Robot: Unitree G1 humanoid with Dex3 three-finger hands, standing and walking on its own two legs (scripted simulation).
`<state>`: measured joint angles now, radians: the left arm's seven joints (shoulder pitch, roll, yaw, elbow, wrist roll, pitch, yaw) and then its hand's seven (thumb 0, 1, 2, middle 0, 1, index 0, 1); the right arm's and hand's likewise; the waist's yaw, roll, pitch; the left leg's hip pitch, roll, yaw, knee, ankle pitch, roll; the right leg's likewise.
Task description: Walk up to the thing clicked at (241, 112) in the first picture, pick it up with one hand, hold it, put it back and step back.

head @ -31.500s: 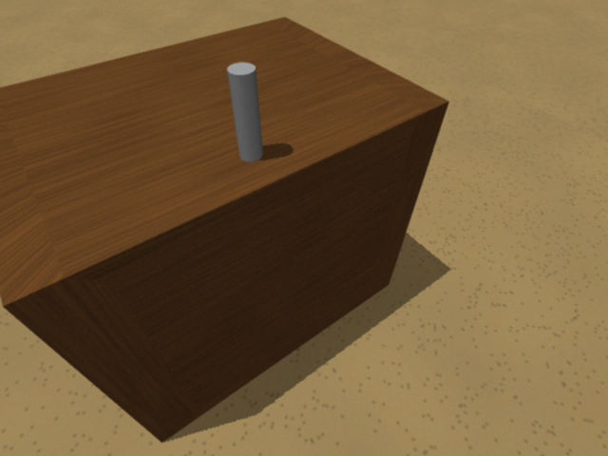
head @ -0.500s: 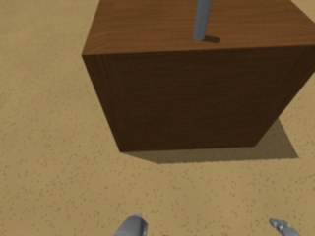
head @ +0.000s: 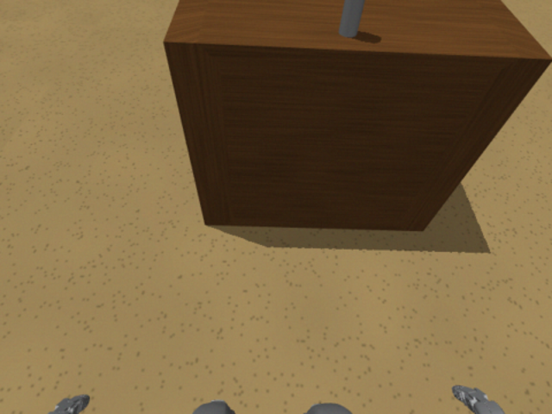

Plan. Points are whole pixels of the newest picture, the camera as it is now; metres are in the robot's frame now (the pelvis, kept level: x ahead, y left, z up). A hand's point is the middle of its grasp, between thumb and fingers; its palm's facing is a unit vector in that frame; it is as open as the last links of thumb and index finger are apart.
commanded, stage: step back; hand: right
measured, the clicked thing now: out of the picture +0.98 -0.16 +0.13
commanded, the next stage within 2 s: stand in 1.24 s
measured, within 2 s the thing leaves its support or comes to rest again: neither
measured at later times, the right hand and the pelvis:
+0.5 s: hand out of the picture -0.03 -0.28 -0.15, palm faces -0.13 +0.92 -0.36, open 7.4 cm; pelvis -0.10 -0.01 +0.00, yaw +4 degrees
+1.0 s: hand out of the picture +0.04 -0.27 -0.15, palm faces -0.11 +0.92 -0.38, open 7.4 cm; pelvis -0.06 -0.01 +0.00, yaw +4 degrees
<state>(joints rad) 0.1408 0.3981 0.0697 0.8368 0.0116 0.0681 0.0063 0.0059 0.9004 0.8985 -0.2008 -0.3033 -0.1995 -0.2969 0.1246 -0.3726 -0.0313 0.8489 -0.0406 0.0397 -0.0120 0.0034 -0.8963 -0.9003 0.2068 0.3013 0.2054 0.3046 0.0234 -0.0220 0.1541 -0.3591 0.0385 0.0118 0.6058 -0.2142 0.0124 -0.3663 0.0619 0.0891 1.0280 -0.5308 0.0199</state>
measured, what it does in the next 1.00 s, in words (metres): steps on the spot: right foot, then left foot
